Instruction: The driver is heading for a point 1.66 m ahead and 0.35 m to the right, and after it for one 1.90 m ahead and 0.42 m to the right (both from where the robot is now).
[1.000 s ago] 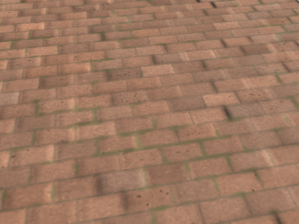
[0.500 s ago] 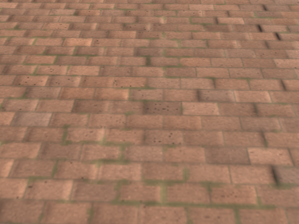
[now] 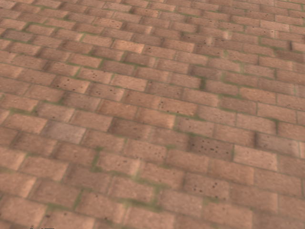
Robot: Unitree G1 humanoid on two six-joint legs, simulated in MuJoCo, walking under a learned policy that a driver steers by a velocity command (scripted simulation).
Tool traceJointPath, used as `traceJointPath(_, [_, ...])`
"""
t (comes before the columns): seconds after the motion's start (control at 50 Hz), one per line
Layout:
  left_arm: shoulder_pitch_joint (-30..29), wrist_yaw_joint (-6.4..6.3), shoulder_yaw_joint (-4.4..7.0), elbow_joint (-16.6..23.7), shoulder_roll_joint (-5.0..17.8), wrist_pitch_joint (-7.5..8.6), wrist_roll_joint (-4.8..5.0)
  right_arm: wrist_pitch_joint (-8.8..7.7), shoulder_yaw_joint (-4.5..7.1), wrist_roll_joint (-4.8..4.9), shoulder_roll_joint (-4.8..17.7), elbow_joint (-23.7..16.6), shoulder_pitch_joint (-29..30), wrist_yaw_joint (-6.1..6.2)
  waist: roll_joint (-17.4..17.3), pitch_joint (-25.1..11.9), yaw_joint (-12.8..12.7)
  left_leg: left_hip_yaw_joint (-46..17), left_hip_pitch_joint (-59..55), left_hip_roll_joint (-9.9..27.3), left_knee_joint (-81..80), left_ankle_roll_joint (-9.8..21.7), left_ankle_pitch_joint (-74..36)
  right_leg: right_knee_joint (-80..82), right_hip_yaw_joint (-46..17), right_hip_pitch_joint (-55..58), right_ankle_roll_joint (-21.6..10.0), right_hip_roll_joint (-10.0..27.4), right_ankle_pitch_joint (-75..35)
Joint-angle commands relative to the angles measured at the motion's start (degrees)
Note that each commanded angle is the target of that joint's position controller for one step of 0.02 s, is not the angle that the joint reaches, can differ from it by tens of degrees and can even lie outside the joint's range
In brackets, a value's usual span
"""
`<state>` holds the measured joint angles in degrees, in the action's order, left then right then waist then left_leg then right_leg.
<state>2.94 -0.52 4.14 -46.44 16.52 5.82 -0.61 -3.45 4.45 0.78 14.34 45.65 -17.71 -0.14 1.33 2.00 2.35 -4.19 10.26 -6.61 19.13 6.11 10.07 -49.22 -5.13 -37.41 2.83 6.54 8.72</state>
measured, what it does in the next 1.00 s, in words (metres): walks ahead: right foot, then left foot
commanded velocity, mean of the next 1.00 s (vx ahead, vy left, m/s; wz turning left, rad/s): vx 0.50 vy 0.00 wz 0.07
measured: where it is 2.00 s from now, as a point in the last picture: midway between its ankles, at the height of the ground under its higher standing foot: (170, 116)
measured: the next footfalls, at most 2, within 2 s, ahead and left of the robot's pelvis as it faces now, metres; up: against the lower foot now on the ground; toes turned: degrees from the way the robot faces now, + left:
right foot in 0.22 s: +0.32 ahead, -0.15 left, +0.00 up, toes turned +11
left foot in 0.70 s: +0.49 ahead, +0.16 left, +0.00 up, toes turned +9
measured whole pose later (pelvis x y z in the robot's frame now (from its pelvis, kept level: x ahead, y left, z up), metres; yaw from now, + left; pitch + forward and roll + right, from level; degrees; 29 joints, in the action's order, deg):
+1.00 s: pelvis +0.51 +0.05 +0.00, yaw +0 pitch +1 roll +2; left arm 8.6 1.3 4.2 -43.4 17.7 1.7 1.3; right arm -5.3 4.8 -0.7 15.6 46.8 -19.1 0.2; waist 2.8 0.6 3.4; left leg 9.9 2.8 -0.2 14.6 0.6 13.1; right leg -51.4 -2.5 -40.0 0.7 6.3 4.7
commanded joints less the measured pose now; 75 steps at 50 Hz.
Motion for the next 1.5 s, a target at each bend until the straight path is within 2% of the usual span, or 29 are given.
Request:
traceJointPath(0.02, [-4.16, 0.23, 0.1, 4.12, 2.11, 0.43, 0.09, -0.5, 2.61, 0.32, 10.23, -4.04, 0.3, 0.98, -5.09, -1.76, 0.2, -8.76, 4.42, 11.12, -5.91, 7.29, -11.38, 12.34, 2.87, 5.72, 0.77, -3.88, -11.48])
traceJointPath(0.14, [-7.81, 1.59, 0.71, 6.95, 5.42, 1.8, 1.16, 0.31, 2.54, 0.63, 9.6, -2.97, -2.96, 1.32, -7.57, -2.04, 1.1, -16.94, -2.54, 14.48, 0.96, 5.39, -5.72, 21.75, 0.73, 9.21, -1.32, -5.97, -9.56])
traceJointPath(0.2, [2.5, 1.48, 2.18, 4.63, 8.32, 2.89, 0.7, 0.7, 1.92, 0.25, 7.94, -4.35, -0.98, 1.51, -9.0, -6.54, -4.63, -17.68, -1.98, 11.63, 11.17, 2.72, -11.6, 24.92, 1.65, 23.98, -4.92, -5.62, -6.01])
traceJointPath(0.22, [11.35, 1.07, 3.02, 3.71, 11.3, 3.03, -0.26, 0.48, 0.71, -0.49, 4.96, -5.67, -0.44, 1.24, -4.29, -14.19, -8.52, -13.26, 4.94, 8.1, 26.05, 0.5, -6.28, 23.23, -6.17, 38.78, -8.51, 3.06, -3.75])
traceJointPath(0.24, [17.76, 1.05, 4.2, 1.76, 15.69, 2.14, -0.82, -0.06, -0.29, 1.14, 1.52, -7.14, -8.75, 1.2, 15.13, -22.06, -5.42, -5.74, 25.75, 0.01, 44.93, -3.71, 20.13, 27.62, -32.13, 58.69, -17.9, 16.34, 7.57])
traceJointPath(0.26, [16.98, 1.4, 3.1, 2.23, 10.86, 1.82, 0.68, -0.1, 0.34, 1.74, 7.04, -6.1, -9.42, 1.36, 13.59, -19.89, -6.0, -6.94, 33.91, 4.35, 53.76, -4.27, 23.98, 31.02, -40.14, 58.32, -17.85, 18.08, 20.15])
traceJointPath(0.3, [11.04, 1.08, 1.5, 3.79, 5.83, 0.84, 0.45, 0.56, 1.43, 0.84, 10.6, -7.28, -0.39, 1.43, 3.28, -7.56, -6.62, -4.13, 34.64, 8.76, 55.6, -4.9, 14.42, 32.87, -23.49, 43.76, -13.41, 13.25, 14.49])
traceJointPath(0.34, [8.18, 0.91, 0.75, 3.23, 4.0, 0.54, -0.29, 0.84, 1.67, 0.42, 8.83, -8.38, 1.52, 0.93, 3.96, -2.94, -4.12, -3.74, 30.58, 12.03, 51.09, -4.74, 9.76, 35.67, -13.67, 33.68, -12.38, 9.47, 4.45])
traceJointPath(0.4, [10.4, 1.61, 0.83, 0.85, 4.53, 1.3, 0.25, 1.06, 0.56, 0.49, 4.49, -8.73, 1.12, 0.67, 4.01, -2.06, -3.0, -2.4, 27.52, 12.19, 44.47, -4.72, 8.77, 39.3, -8.57, 29.2, -14.77, 7.36, -1.15])
traceJointPath(0.52, [12.58, 1.28, 1.68, -0.36, 8.62, 0.08, 1.96, -0.98, -1.04, -0.36, 2.92, -11.5, 12.21, -0.41, 2.56, -0.71, -5.0, 2.63, 22.95, 11.25, 20.58, -6.66, -5.58, 40.28, -1.65, 27.93, -14.83, 4.37, -10.19])
traceJointPath(0.6, [17.49, 1.06, 1.86, -2.0, 9.77, -1.08, 2.63, -1.88, -0.72, 0.52, 4.64, -13.08, 17.55, -1.25, 4.09, -0.57, -6.43, 2.97, 18.51, 8.74, 12.46, -6.83, -6.9, 37.06, -4.21, 30.61, -13.7, 6.16, -8.31])
traceJointPath(0.68, [16.97, 0.65, 1.0, -2.03, 7.7, -1.71, 2.23, -2.53, 2.09, -0.24, 10.24, -9.7, 4.64, -0.51, 3.48, -7.68, 1.73, 1.99, -5.53, 9.44, 6.32, -2.61, -6.18, 20.91, -2.54, 25.83, -8.92, 2.36, -11.61])
traceJointPath(0.7, [16.25, 0.7, -0.65, 0.05, 3.19, -1.42, 0.61, -2.29, 3.31, -1.55, 14.75, -8.77, -5.24, 0.32, -4.72, -16.64, 5.7, -10.05, -21.1, 21.8, 7.92, 1.27, -6.73, 2.32, 1.26, 15.12, -6.08, -2.16, 2.67])
traceJointPath(0.72, [22.13, 0.59, -1.72, 1.63, -0.43, -0.39, 1.94, -1.51, 3.71, -2.1, 17.82, -7.86, -7.26, 0.09, -19.81, -21.92, 2.73, -32.15, -31.63, 32.71, 1.76, 9.17, 3.65, -14.01, 2.95, -2.41, -3.99, -7.65, 25.89])
traceJointPath(0.74, [20.22, 0.48, -0.2, 0.67, 5.7, -0.29, 3.28, -1.53, 2.61, -1.52, 12.64, -7.62, -6.41, -0.14, -13.64, -17.5, 3.84, -33.31, -27.41, 30.81, -1.08, 9.08, 12.21, -21.67, -1.19, -7.98, -3.81, -4.74, 24.4])
traceJointPath(0.76, [16.6, 0.52, 0.51, 1.53, 7.72, -0.46, 3.43, -1.74, 1.55, -0.83, 9.59, -7.69, -3.36, -0.21, -11.14, -10.86, 3.38, -24.58, -21.64, 28.49, -1.97, 6.98, 11.33, -22.85, -0.98, -9.93, -4.21, -2.76, 19.21])
traceJointPath(0.82, [14.59, 0.56, 0.85, 1.74, 5.45, -2.19, 2.34, -2.34, 0.27, -1.33, 5.27, -7.14, 4.96, -0.7, -9.16, -3.05, -1.43, -9.73, -6.4, 22.79, -7.51, 4.43, -0.29, -18.04, -0.7, -3.6, -3.27, 1.24, 9.62])
traceJointPath(0.98, [5.83, 2.36, -0.33, 6.23, 1.4, -3.72, 1.86, -2.98, 2.09, -1.36, 9.27, -3.65, 4.51, 0.75, -4.78, 0.48, -1.33, 8.0, -3.82, 21.55, -11.75, 3.83, -12.4, 0.53, 1.75, -1.91, -2.18, 0.9, -8.19])
traceJointPath(1.1, [-2.77, 4.07, -0.28, 10.74, 2.85, -3.94, 1.76, -1.34, 3.29, 0.39, 12.44, -1.11, 0.73, 1.01, -4.31, 2.95, 0.85, 13.21, -11.89, 24.07, -7.98, 1.38, -16.34, 10.92, 6.55, -0.72, -5.84, -1.15, -4.15])
traceJointPath(1.14, [-0.48, 4.2, 0.67, 11.26, 4.58, -4.15, 1.66, -0.52, 3.74, 0.83, 14.27, -1.02, 1.15, 1.19, -5.9, 0.12, -1.41, 15.13, -13.94, 23.96, -0.3, 0.11, -34.46, 11.66, 10.03, 5.51, -8.15, -4.72, 1.85])
traceJointPath(1.18, [14.94, 3.39, 3.82, 7.39, 9.77, -4.49, 2.0, 0.3, 3.24, 1.04, 13.62, -1.31, 1.5, 1.45, -4.58, -8.52, -9.66, 18.36, -7.68, 20.3, 21.32, -2.96, -42.91, 15.91, 12.19, 28.03, -11.83, -10.54, -0.26])
traceJointPath(1.2, [22.5, 2.04, 5.74, 5.98, 15.82, -5.11, 2.25, -0.13, 1.73, -1.14, 9.84, -2.71, -0.2, 1.53, 5.14, -13.53, -11.21, 18.75, 8.26, 17.1, 41.09, -6.2, -16.74, 16.86, -4.18, 44.8, -15.87, -0.48, -3.36])
traceJointPath(1.22, [19.05, 2.31, 5.54, 7.72, 20.13, -4.21, 2.12, -1.94, -0.41, -2.03, 3.51, -5.84, -4.16, 0.92, 14.94, -20.42, -4.28, 7.66, 29.48, 5.2, 57.43, -8.91, 25.91, 26.77, -38.32, 58.09, -26.66, 11.26, 10.81])
traceJointPath(1.24, [20.47, 2.86, 4.15, 8.56, 14.88, -3.36, 1.97, -3.71, 0.51, 0.57, 9.27, -6.45, 3.46, 0.3, 6.25, -21.23, -9.37, -1.12, 35.5, 6.92, 61.24, -7.66, 23.74, 32.84, -40.97, 58.15, -25.08, 12.38, 14.79])
traceJointPath(1.26, [18.66, 2.93, 3.36, 7.91, 12.17, -2.6, 1.74, -4.53, 0.79, 1.92, 10.41, -7.62, 6.85, 0.05, 4.86, -13.27, -8.81, -0.28, 39.23, 9.12, 59.17, -6.25, 18.14, 33.07, -33.03, 52.48, -22.83, 10.96, 11.27])
traceJointPath(1.28, [15.28, 2.8, 2.74, 8.4, 10.32, -2.32, 1.92, -4.88, 0.59, 0.76, 9.87, -6.91, 6.93, 0.53, 0.49, -9.19, -6.33, -0.37, 36.47, 11.69, 54.61, -5.67, 13.27, 32.58, -26.4, 44.16, -20.81, 8.35, 5.99])
traceJointPath(1.32, [9.36, 2.26, 1.7, 10.33, 7.31, -2.39, 0.77, -4.03, 1.3, -1.07, 10.51, -6.02, 5.35, 0.88, 1.23, -5.98, -2.05, -0.94, 28.04, 14.22, 47.81, -6.15, 8.16, 34.21, -18.42, 31.66, -19.15, 4.66, -3.8])
traceJointPath(1.4, [10.7, 0.95, 2.15, 9.95, 8.74, -1.89, 1.1, -2.13, 0.74, -1.83, 7.82, -7.14, 7.51, 0.93, 0.8, -4.17, -1.44, 0.74, 26.09, 12.92, 37.9, -9.08, 1.52, 36.57, -12.33, 24.89, -19.64, 2.11, -13.14])
traceJointPath(1.5, [15.05, -0.24, 2.41, 8.28, 9.32, -2.55, 1.85, -2.68, -0.51, -1.23, 5.46, -9.67, 17.99, -0.06, 3.02, -1.87, -5.55, 1.27, 22.41, 8.81, 17.2, -10.02, -14.54, 35.54, -9.48, 23.4, -15.79, -1.34, -6.79])
Velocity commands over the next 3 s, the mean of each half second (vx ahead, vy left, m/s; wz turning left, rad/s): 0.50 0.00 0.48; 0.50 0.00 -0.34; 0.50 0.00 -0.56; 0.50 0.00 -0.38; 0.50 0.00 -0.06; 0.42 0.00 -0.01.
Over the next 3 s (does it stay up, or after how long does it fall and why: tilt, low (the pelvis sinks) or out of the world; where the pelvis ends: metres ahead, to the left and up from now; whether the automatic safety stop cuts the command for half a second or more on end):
stays up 1.51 -0.34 0.00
